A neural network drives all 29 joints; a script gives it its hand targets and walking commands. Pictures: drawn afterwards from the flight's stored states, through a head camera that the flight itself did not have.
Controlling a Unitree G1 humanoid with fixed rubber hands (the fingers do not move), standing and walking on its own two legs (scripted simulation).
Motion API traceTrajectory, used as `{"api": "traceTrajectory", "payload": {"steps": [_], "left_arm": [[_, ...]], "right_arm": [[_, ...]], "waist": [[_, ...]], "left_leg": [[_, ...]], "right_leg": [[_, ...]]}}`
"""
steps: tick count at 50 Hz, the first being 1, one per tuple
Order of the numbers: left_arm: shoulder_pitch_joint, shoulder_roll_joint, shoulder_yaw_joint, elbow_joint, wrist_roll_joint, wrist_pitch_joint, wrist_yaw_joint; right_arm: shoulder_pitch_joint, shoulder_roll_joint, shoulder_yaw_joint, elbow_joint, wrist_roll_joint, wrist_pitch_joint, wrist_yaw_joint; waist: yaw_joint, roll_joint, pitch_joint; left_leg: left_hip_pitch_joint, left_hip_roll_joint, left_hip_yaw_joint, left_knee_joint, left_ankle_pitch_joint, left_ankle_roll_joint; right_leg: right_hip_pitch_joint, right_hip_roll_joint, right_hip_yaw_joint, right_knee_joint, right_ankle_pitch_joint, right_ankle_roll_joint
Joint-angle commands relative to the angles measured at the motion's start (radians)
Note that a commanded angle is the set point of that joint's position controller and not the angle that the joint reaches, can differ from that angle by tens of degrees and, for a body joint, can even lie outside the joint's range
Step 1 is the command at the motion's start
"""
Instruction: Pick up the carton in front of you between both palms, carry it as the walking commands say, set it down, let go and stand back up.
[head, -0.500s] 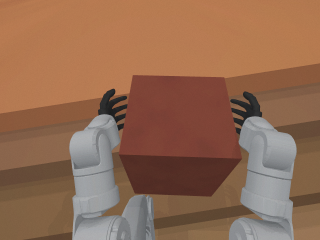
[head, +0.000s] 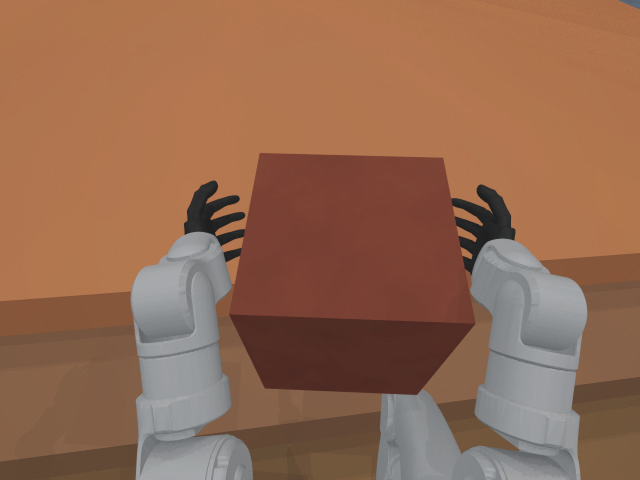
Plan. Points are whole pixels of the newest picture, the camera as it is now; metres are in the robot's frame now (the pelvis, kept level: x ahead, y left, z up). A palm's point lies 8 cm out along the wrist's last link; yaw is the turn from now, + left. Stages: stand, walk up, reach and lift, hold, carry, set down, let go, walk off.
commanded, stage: carry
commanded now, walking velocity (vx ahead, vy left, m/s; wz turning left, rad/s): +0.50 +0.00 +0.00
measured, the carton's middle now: (345, 284) +0.36 +0.00 +0.09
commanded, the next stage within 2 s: none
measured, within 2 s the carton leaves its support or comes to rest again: neither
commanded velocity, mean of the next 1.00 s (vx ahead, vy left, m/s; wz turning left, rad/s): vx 0.50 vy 0.00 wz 0.00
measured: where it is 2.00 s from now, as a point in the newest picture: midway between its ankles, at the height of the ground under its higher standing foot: (343, 160)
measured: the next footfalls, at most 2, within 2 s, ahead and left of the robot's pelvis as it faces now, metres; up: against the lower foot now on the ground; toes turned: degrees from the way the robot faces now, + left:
right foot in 0.14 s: +0.30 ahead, -0.09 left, +0.15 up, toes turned -1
left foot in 0.66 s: +0.59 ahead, +0.08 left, +0.29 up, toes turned +1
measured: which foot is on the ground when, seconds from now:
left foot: down 0.00-0.14, up 0.16-0.64, down 0.66-1.00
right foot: up 0.00-0.12, down 0.14-0.66, up 0.68-1.00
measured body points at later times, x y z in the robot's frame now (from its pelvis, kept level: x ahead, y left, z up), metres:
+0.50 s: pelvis +0.31 -0.01 +0.14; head +0.31 -0.05 +0.59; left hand +0.66 +0.14 +0.33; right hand +0.67 -0.17 +0.29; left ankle +0.40 +0.11 -0.31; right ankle +0.26 -0.09 -0.60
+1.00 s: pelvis +0.63 -0.01 +0.29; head +0.63 +0.02 +0.74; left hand +0.99 +0.15 +0.44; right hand +0.97 -0.16 +0.46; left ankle +0.55 +0.08 -0.45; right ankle +0.73 -0.14 -0.18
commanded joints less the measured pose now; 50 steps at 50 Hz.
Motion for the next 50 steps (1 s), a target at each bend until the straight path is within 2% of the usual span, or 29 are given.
{"api": "traceTrajectory", "payload": {"steps": [1, 2, 4, 5, 6, 7, 8, 9, 10, 13, 16, 19, 22, 24, 26, 27, 28, 29, 31, 32, 33, 34, 35, 37, 39, 42, 46, 49, 50], "left_arm": [[-0.657, -0.650, -0.584, -0.036, -0.187, 0.000, 0.023], [-0.656, -0.672, -0.584, -0.029, -0.201, 0.003, 0.027], [-0.625, -0.675, -0.573, 0.005, -0.217, -0.003, 0.032], [-0.624, -0.687, -0.575, -0.012, -0.215, -0.015, 0.034], [-0.623, -0.714, -0.589, -0.021, -0.205, -0.027, 0.030], [-0.635, -0.744, -0.613, -0.053, -0.201, -0.041, 0.020], [-0.619, -0.767, -0.631, -0.033, -0.206, -0.048, 0.011], [-0.611, -0.785, -0.639, 0.004, -0.227, -0.049, 0.000], [-0.636, -0.794, -0.650, -0.031, -0.260, -0.056, -0.014], [-0.688, -0.892, -0.700, -0.025, -0.311, -0.074, -0.077], [-0.664, -0.891, -0.705, -0.018, -0.312, -0.082, -0.104], [-0.584, -0.808, -0.653, -0.028, -0.274, -0.074, -0.091], [-0.483, -0.671, -0.564, 0.013, -0.221, -0.048, -0.063], [-0.477, -0.603, -0.502, 0.033, -0.181, -0.025, -0.053], [-0.475, -0.578, -0.462, 0.034, -0.156, -0.006, -0.047], [-0.496, -0.574, -0.454, 0.036, -0.149, -0.001, -0.048], [-0.471, -0.563, -0.430, 0.066, -0.137, 0.003, -0.045], [-0.461, -0.569, -0.409, 0.078, -0.117, 0.003, -0.041], [-0.516, -0.586, -0.395, 0.059, -0.096, -0.002, -0.032], [-0.524, -0.594, -0.394, 0.056, -0.084, -0.006, -0.029], [-0.554, -0.601, -0.401, 0.030, -0.078, -0.018, -0.030], [-0.511, -0.635, -0.391, 0.073, -0.061, -0.022, -0.040], [-0.500, -0.637, -0.384, 0.070, -0.068, -0.032, -0.046], [-0.592, -0.690, -0.407, 0.015, -0.071, -0.054, -0.045], [-0.632, -0.700, -0.424, 0.019, -0.065, -0.065, -0.040], [-0.628, -0.715, -0.506, -0.015, -0.082, -0.080, -0.037], [-0.556, -0.713, -0.570, -0.006, -0.133, -0.044, -0.031], [-0.595, -0.652, -0.573, -0.037, -0.164, -0.018, -0.011], [-0.609, -0.644, -0.568, -0.028, -0.163, -0.009, -0.001]], "right_arm": [[-0.485, 0.526, 0.444, 0.006, 0.123, 0.038, -0.001], [-0.519, 0.519, 0.433, -0.004, 0.137, 0.038, 0.002], [-0.517, 0.525, 0.435, -0.034, 0.143, 0.037, 0.005], [-0.532, 0.523, 0.435, -0.044, 0.128, 0.031, 0.007], [-0.542, 0.535, 0.441, -0.040, 0.119, 0.022, 0.011], [-0.566, 0.563, 0.473, -0.055, 0.120, 0.010, 0.022], [-0.538, 0.588, 0.475, -0.051, 0.102, 0.002, 0.031], [-0.527, 0.585, 0.446, -0.008, 0.088, -0.001, 0.028], [-0.519, 0.582, 0.434, -0.027, 0.086, -0.008, 0.026], [-0.597, 0.672, 0.465, -0.047, 0.075, -0.034, 0.023], [-0.613, 0.683, 0.531, -0.049, 0.073, -0.050, 0.022], [-0.594, 0.660, 0.584, -0.087, 0.108, -0.042, 0.016], [-0.569, 0.593, 0.577, -0.066, 0.124, -0.009, -0.009], [-0.613, 0.566, 0.570, -0.047, 0.121, 0.019, -0.021], [-0.648, 0.596, 0.585, -0.026, 0.146, 0.037, -0.032], [-0.671, 0.613, 0.598, -0.021, 0.157, 0.039, -0.033], [-0.689, 0.622, 0.603, -0.011, 0.164, 0.043, -0.034], [-0.706, 0.644, 0.599, 0.018, 0.174, 0.046, -0.033], [-0.698, 0.689, 0.598, 0.050, 0.196, 0.039, -0.031], [-0.689, 0.717, 0.606, 0.052, 0.200, 0.030, -0.027], [-0.658, 0.751, 0.619, 0.059, 0.200, 0.018, -0.021], [-0.673, 0.767, 0.627, 0.074, 0.202, 0.001, -0.015], [-0.658, 0.810, 0.635, 0.065, 0.227, -0.005, -0.001], [-0.764, 0.886, 0.713, 0.026, 0.296, -0.015, 0.034], [-0.761, 0.922, 0.722, 0.022, 0.328, -0.024, 0.066], [-0.677, 0.878, 0.698, 0.031, 0.305, -0.030, 0.075], [-0.525, 0.697, 0.605, 0.039, 0.197, -0.009, 0.036], [-0.479, 0.610, 0.527, 0.028, 0.145, 0.020, 0.012], [-0.474, 0.586, 0.499, 0.025, 0.134, 0.028, 0.008]], "waist": [[-0.018, 0.235, -0.159], [0.048, 0.296, -0.214], [0.114, 0.303, -0.388], [0.192, 0.320, -0.485], [0.252, 0.271, -0.578], [0.253, 0.134, -0.676], [0.112, -0.198, -0.651], [0.112, -0.214, -0.699], [0.120, -0.095, -0.674], [0.086, -0.011, -0.455], [0.088, 0.029, -0.403], [0.122, -0.031, -0.349], [0.112, -0.067, -0.274], [0.066, -0.106, -0.151], [0.053, -0.151, -0.144], [0.033, -0.196, -0.155], [0.001, -0.225, -0.192], [-0.040, -0.230, -0.264], [-0.141, -0.258, -0.421], [-0.214, -0.211, -0.511], [-0.229, -0.060, -0.579], [-0.101, 0.236, -0.562], [-0.071, 0.252, -0.606], [-0.067, 0.065, -0.486], [-0.019, 0.030, -0.341], [-0.024, 0.025, -0.315], [-0.104, 0.119, -0.242], [-0.037, 0.090, -0.149], [-0.024, 0.146, -0.120]], "left_leg": [[-0.063, 0.113, -0.006, -0.345, 0.502, 0.179], [-0.088, 0.094, 0.110, -0.297, 0.865, 0.163], [0.014, 0.122, 0.143, -0.071, 1.684, 0.115], [0.094, 0.142, 0.141, 0.139, 1.840, 0.094], [0.133, 0.123, 0.130, 0.416, 1.815, 0.060], [-0.007, 0.063, 0.037, 0.698, 1.333, 0.020], [-0.277, -0.094, 0.008, 1.085, 0.242, -0.023], [-0.468, -0.165, -0.181, 1.456, 0.136, -0.008], [-0.554, -0.168, -0.247, 1.567, 0.091, 0.002], [-0.826, -0.087, -0.202, 1.534, 0.086, 0.075], [-0.896, -0.051, -0.089, 1.451, -0.009, 0.065], [-1.147, -0.047, 0.013, 1.692, -0.128, 0.086], [-1.347, 0.002, 0.006, 1.754, -0.180, 0.083], [-1.233, 0.027, 0.086, 1.531, -0.146, 0.068], [-1.032, 0.031, 0.127, 1.316, -0.092, 0.070], [-0.884, 0.010, 0.183, 1.194, -0.041, 0.083], [-0.694, -0.015, 0.226, 1.058, 0.026, 0.110], [-0.540, -0.067, 0.274, 0.955, 0.066, 0.125], [-0.345, -0.175, 0.309, 0.782, -0.012, 0.107], [-0.176, -0.200, 0.222, 0.534, 0.012, 0.104], [0.004, -0.087, -0.158, 0.322, 0.095, 0.184], [0.096, 0.167, -0.670, 0.181, 0.599, 0.307], [0.140, 0.196, -0.858, 0.121, 0.588, 0.393], [0.140, 0.201, -0.800, 0.130, 0.185, 0.320], [0.010, 0.174, -0.599, 0.080, -0.042, 0.219], [0.064, 0.183, -0.436, 0.046, 0.097, 0.207], [0.332, 0.230, -0.397, -0.003, 0.220, 0.239], [0.156, 0.164, -0.256, -0.163, 0.082, 0.160], [0.059, 0.151, -0.198, -0.258, 0.124, 0.165]], "right_leg": [[0.241, 0.021, -0.149, -0.346, 0.063, -0.018], [0.417, 0.047, -0.182, -0.449, 0.114, -0.042], [0.728, 0.174, -0.265, -0.664, 0.196, -0.020], [0.857, 0.200, -0.251, -0.784, 0.185, -0.006], [1.013, 0.217, -0.155, -1.017, 0.227, -0.012], [1.237, 0.136, 0.172, -1.232, 0.220, -0.076], [1.328, -0.137, 0.664, -1.342, 0.694, -0.209], [1.387, -0.210, 0.923, -1.401, 0.717, -0.320], [1.408, -0.199, 0.917, -1.366, 0.675, -0.312], [1.335, -0.132, 0.664, -1.371, 0.314, -0.150], [1.376, -0.152, 0.489, -1.415, 0.360, -0.149], [1.451, -0.183, 0.495, -1.445, 0.483, -0.199], [1.485, -0.183, 0.425, -1.518, 0.272, -0.152], [1.254, -0.106, 0.318, -1.640, 0.143, -0.112], [1.121, -0.087, 0.213, -1.771, 0.384, -0.119], [1.059, -0.056, 0.071, -1.798, 0.549, -0.123], [1.014, -0.044, -0.033, -1.779, 0.903, -0.100], [1.065, -0.049, -0.053, -1.685, 1.439, -0.099], [1.232, -0.101, -0.078, -1.306, 2.026, -0.049], [1.251, -0.092, -0.083, -1.041, 2.014, -0.009], [1.113, -0.017, 0.033, -0.693, 1.491, 0.062], [0.830, 0.149, 0.079, -0.342, 0.366, 0.095], [0.664, 0.186, 0.247, -0.044, 0.230, 0.058], [0.401, 0.153, 0.303, 0.113, 0.151, 0.022], [0.323, 0.087, 0.251, 0.016, 0.170, 0.008], [0.264, 0.053, 0.129, -0.078, 0.100, 0.014], [-0.216, 0.030, 0.072, 0.234, -0.075, -0.005], [-0.126, -0.020, 0.004, -0.055, -0.075, 0.007], [-0.010, -0.017, -0.040, -0.185, -0.052, 0.007]]}}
